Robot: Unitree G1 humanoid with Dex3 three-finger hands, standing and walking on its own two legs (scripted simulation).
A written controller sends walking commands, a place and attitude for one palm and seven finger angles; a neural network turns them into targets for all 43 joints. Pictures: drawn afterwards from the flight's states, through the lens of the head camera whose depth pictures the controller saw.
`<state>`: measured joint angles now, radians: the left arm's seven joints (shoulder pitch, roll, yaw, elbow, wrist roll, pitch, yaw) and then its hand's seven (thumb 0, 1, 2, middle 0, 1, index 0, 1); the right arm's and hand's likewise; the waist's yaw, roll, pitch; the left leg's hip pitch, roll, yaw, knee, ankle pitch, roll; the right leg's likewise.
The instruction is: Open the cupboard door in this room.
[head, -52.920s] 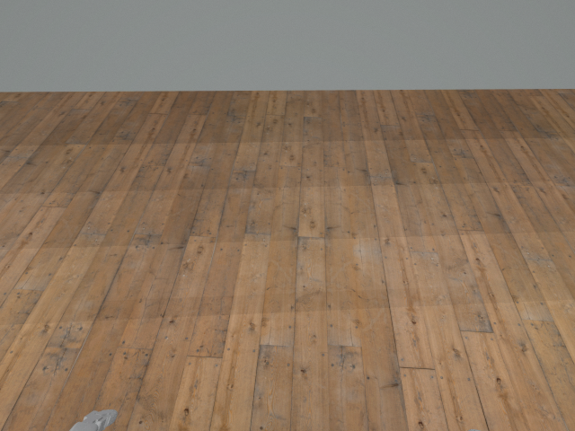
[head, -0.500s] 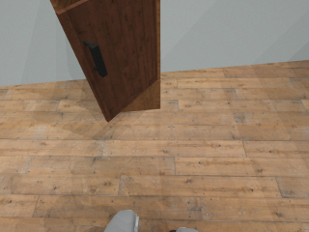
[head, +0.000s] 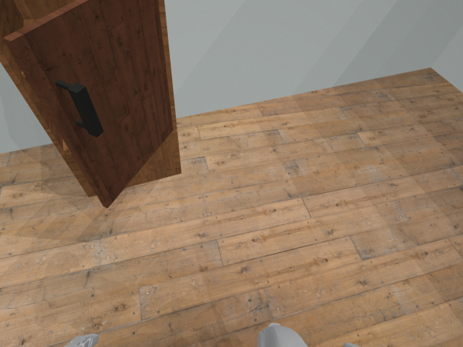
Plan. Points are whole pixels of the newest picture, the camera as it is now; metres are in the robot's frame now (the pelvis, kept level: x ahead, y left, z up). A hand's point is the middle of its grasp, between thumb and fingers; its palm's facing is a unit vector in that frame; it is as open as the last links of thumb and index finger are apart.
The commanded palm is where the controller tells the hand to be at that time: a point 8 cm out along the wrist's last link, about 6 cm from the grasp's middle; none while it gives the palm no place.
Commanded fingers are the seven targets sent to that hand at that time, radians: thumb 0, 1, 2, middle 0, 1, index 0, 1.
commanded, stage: walk to a spot facing it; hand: left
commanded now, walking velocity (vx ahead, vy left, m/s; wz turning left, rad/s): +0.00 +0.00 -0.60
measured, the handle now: (79, 108) +0.55 +0.40 +0.01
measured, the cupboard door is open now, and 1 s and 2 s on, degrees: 44 44 44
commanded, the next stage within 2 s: turn to face it in 1.90 s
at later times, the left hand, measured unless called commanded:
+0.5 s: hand (158, 320) +0.17 +0.16 -0.18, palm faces -0.35 -0.92 -0.18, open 7.3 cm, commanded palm none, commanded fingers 0.00 0.90 0.90 -0.20 -0.30 -0.20 -0.30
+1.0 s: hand (230, 276) +0.27 +0.02 -0.17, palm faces -0.57 -0.80 -0.19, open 7.3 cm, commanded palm none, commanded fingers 0.00 0.90 0.90 -0.20 -0.30 -0.20 -0.30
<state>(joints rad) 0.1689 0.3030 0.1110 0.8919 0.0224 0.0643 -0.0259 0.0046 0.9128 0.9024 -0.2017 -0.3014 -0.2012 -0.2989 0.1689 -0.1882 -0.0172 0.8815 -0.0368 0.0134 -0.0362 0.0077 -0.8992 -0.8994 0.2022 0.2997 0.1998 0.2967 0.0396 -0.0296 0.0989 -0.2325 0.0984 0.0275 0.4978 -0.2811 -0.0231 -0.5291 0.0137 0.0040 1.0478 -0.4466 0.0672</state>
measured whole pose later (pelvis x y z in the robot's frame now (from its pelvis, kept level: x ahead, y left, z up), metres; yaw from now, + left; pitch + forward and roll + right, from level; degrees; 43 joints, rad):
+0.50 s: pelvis +0.02 +0.00 -0.01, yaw -20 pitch +1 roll -1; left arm 0.16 0.25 0.07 0.90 0.02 0.08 -0.04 0.01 0.91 0.90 -0.21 -0.30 -0.21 -0.30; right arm 0.25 -0.23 -0.03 0.88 -0.04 -0.01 -0.02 0.01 -0.90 -0.90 0.20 0.30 0.20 0.30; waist -0.03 -0.03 0.07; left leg -0.33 0.09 0.07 0.62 -0.31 -0.02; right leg -0.48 0.03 0.06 0.92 -0.48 0.01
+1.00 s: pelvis +0.12 -0.11 +0.00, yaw -37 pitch +2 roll +0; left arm 0.24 0.20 0.07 0.97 0.02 -0.02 -0.02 0.00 0.91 0.90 -0.20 -0.30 -0.20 -0.30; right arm 0.18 -0.21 -0.05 0.91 -0.02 -0.01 0.02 0.01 -0.90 -0.90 0.20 0.30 0.19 0.30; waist -0.01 -0.03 0.07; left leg -0.52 0.12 0.07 0.85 -0.33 -0.07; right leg -0.20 0.01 0.01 0.46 -0.29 -0.02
